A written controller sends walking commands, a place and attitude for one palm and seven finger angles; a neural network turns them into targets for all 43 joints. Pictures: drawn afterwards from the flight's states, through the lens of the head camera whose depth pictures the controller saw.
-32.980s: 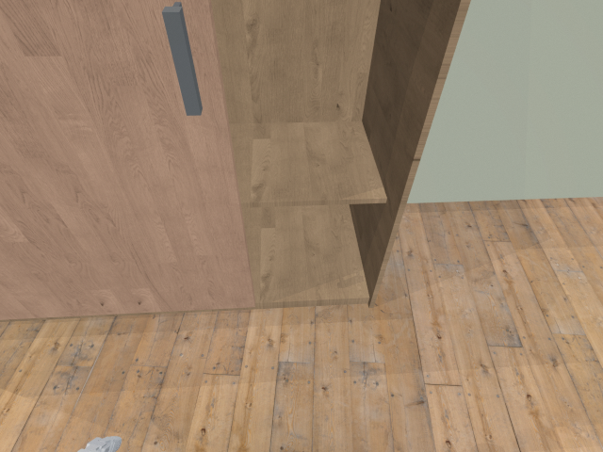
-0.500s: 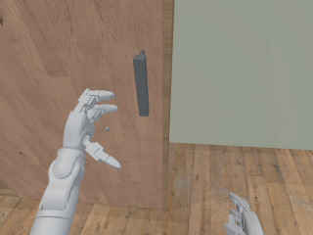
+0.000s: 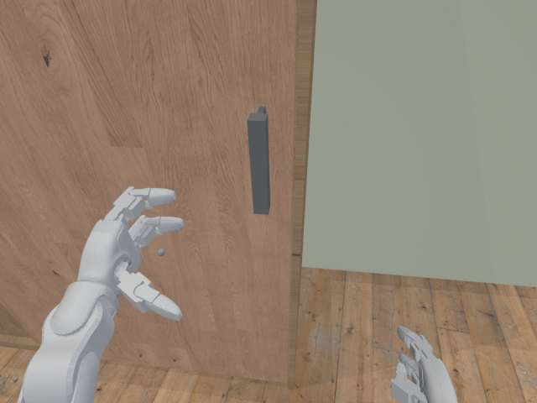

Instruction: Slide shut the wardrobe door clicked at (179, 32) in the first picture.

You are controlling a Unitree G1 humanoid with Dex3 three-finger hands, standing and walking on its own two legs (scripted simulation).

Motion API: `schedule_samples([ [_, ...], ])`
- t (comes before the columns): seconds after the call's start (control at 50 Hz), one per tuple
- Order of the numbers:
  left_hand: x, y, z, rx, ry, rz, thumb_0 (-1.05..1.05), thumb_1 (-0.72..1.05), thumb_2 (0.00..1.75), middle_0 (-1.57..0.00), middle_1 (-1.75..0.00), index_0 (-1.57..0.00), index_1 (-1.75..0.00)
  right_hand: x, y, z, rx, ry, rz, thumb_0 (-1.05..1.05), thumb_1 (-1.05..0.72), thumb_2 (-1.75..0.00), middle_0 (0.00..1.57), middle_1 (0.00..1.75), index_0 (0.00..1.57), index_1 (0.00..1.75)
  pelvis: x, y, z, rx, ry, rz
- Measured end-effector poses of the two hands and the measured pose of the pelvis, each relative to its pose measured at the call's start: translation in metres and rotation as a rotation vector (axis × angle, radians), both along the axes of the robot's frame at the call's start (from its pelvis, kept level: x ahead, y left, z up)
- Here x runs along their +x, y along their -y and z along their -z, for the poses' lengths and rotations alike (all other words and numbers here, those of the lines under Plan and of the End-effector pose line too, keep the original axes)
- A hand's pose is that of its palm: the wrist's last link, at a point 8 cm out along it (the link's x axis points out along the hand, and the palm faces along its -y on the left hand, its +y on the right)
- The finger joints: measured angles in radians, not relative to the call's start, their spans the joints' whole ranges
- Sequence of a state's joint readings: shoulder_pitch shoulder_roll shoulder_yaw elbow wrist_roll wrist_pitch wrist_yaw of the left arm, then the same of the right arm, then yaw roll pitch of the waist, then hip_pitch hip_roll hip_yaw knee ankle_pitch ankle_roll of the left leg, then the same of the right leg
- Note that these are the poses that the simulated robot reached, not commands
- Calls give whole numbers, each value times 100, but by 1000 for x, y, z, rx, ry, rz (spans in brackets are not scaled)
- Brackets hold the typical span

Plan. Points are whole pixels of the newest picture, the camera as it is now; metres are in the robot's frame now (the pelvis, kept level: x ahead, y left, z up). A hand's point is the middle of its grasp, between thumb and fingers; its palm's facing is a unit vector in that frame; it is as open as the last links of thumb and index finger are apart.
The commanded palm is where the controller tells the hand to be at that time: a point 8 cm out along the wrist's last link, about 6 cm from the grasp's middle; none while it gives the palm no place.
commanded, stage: draw the hand back to the body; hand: left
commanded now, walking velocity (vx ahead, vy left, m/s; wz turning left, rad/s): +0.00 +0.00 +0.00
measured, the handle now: (262, 161) +0.44 +0.07 +0.19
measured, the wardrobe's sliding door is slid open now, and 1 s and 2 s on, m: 0.00 0.00 0.00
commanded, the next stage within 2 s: step back with the hand held close in 1.22 s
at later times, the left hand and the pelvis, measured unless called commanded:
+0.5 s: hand (110, 280) +0.21 +0.23 +0.16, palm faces +0.32 -0.90 -0.29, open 12.2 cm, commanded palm +0.16 +0.27 +0.18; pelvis -0.02 +0.01 +0.00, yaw -1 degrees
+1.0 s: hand (56, 288) +0.18 +0.28 +0.16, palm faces +0.48 -0.81 -0.34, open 7.8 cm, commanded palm +0.14 +0.31 +0.18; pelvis +0.00 +0.01 +0.00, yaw +0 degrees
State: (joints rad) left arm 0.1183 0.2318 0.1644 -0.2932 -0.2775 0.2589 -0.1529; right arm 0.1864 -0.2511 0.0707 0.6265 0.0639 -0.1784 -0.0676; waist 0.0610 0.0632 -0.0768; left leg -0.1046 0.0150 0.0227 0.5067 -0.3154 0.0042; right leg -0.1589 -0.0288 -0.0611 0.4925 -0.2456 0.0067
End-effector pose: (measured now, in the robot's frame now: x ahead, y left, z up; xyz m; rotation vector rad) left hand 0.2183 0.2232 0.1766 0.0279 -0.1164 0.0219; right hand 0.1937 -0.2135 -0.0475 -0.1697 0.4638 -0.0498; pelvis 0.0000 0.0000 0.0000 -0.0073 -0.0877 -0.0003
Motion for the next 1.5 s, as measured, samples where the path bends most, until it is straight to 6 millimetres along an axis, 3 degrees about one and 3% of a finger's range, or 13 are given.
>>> schedule_samples([
  [0.12,-12,-5,16,29,-90,-7,-1,-54,20,-25,-115,-25,-115,0,-6,-5,-8,14,-8,1,-90,-90,20,30,20,30,-9,-2,0,-1,12,-2],
  [0.22,-24,-22,-1,147,15,-127,-1,-47,24,-25,-110,-25,-110,-9,-10,-2,-18,6,-21,1,-90,-90,20,30,20,30,-12,-2,-1,-2,11,0],
  [0.34,-40,-37,-3,217,100,-265,-1,-30,32,-24,-100,-24,-100,-31,-11,14,-25,-94,-26,1,-90,-90,20,30,20,30,-18,-5,-2,-2,11,4],
  [0.44,-46,-41,9,251,65,-285,-1,-13,40,-23,-90,-24,-91,-49,-9,28,-31,-172,-2,1,-90,-90,20,30,20,30,-19,-8,-3,1,12,7],
  [0.54,-51,-50,2,301,87,-305,0,4,48,-23,-80,-23,-80,-57,-5,32,-34,-191,28,1,-90,-90,20,30,20,30,-16,-11,-4,0,17,13],
  [0.64,-55,-63,-6,334,120,-343,0,22,57,-23,-70,-23,-70,-52,-3,28,-33,-173,47,1,-90,-90,20,30,20,30,-12,-12,-4,0,21,19],
  [0.82,-67,-83,9,342,39,-411,1,54,73,-22,-51,-22,-51,-32,-1,16,-55,-133,40,1,-90,-90,20,30,20,30,-7,-12,-4,-3,15,22],
  [0.98,-79,-92,0,357,57,-474,1,79,84,-21,-36,-21,-37,-15,-7,12,-70,-106,0,1,-90,-90,20,30,20,30,-1,-14,-4,-8,18,8],
  [1.16,-68,-89,5,336,40,-455,2,87,89,-20,-31,-21,-31,-12,-16,13,-51,-117,-12,1,-90,-90,20,30,20,30,-1,-13,-5,-5,15,11],
  [1.38,-70,-89,-2,358,55,-447,2,89,89,-21,-30,-21,-31,-25,-10,19,-55,-155,10,1,-90,-90,20,30,20,30,-1,-13,-5,-8,16,15],
  [1.5,-61,-96,-9,418,102,-437,2,89,89,-20,-30,-21,-31,-38,-3,18,-80,-201,43,1,-90,-90,20,30,20,30,-12,-16,-6,-12,-46,31],
])
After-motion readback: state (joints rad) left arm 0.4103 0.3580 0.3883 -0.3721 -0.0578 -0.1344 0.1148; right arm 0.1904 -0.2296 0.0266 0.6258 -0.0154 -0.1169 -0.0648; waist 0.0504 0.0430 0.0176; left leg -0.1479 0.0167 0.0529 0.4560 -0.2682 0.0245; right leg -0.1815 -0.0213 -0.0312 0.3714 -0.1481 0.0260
